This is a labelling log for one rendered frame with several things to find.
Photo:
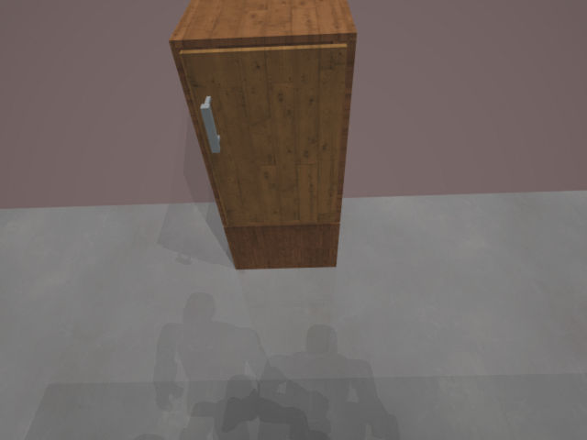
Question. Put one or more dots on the cupboard door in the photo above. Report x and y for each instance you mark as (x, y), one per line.
(278, 112)

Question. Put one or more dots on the handle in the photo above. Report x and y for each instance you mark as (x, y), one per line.
(210, 127)

